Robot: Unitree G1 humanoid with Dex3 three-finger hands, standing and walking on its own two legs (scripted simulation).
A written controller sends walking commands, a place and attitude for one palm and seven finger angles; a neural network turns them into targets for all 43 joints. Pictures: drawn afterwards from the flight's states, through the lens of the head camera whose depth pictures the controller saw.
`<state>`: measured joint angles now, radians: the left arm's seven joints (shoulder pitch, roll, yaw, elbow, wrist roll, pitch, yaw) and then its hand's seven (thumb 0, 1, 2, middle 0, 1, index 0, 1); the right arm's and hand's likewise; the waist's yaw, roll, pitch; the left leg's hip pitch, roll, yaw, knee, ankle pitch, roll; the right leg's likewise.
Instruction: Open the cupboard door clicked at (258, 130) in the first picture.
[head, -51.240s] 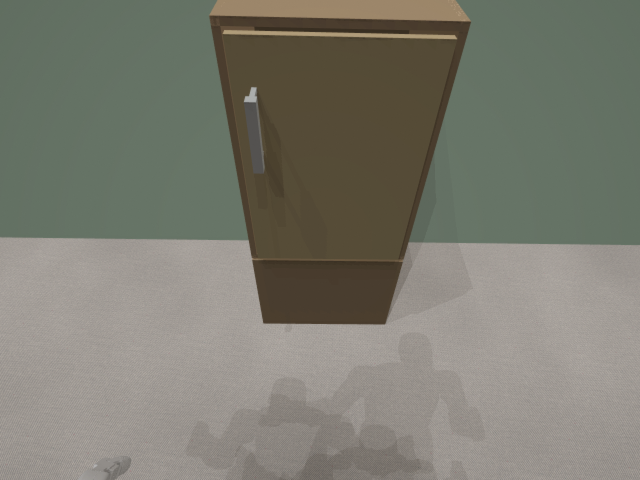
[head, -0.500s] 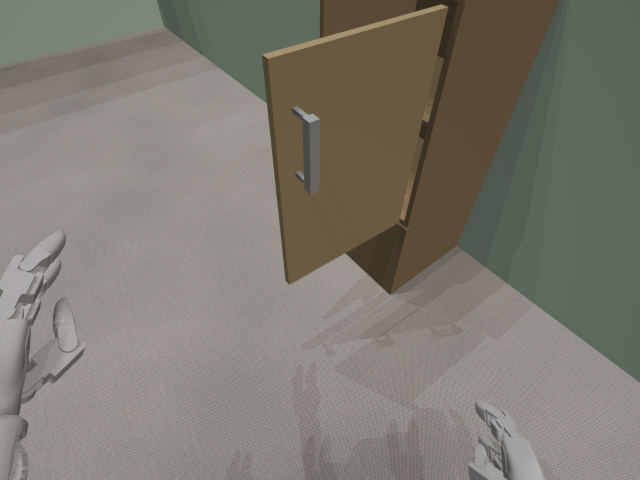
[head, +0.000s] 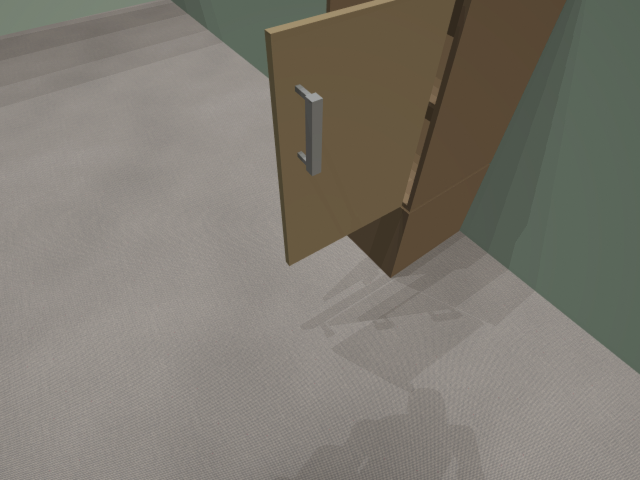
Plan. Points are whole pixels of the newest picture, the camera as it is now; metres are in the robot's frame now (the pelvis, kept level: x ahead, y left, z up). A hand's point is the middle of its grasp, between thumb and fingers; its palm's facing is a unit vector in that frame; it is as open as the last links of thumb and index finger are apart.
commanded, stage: let the arm hang, fingers relaxed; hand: left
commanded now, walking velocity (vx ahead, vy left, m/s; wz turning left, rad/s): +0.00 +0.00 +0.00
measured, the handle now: (307, 131) +0.66 +0.06 +0.05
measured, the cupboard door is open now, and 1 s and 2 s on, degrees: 87 87 87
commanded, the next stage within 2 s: look to check the result in 0.56 s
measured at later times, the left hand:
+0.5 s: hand out of the picture +0.11 +0.23 -0.15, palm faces -0.04 -0.94 -0.33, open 7.4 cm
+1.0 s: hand out of the picture +0.12 +0.23 -0.15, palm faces -0.04 -0.93 -0.35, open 7.4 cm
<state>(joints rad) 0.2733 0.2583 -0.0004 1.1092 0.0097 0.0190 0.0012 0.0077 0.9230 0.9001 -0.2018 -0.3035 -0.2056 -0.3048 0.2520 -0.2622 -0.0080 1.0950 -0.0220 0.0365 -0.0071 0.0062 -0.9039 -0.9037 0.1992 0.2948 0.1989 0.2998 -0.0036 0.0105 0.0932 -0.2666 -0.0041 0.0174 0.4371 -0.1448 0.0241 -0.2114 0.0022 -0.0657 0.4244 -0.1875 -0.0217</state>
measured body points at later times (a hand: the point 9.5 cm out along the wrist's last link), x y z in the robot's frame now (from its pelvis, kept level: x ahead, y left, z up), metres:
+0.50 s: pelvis +0.02 +0.00 +0.01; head +0.04 -0.02 +0.46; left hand +0.12 +0.27 -0.12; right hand +0.08 -0.29 -0.14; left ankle +0.06 +0.10 -0.74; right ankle +0.03 -0.11 -0.74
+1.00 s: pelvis +0.05 -0.02 +0.01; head +0.08 -0.03 +0.46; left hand +0.13 +0.28 -0.12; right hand +0.12 -0.30 -0.14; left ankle +0.06 +0.10 -0.74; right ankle +0.03 -0.11 -0.74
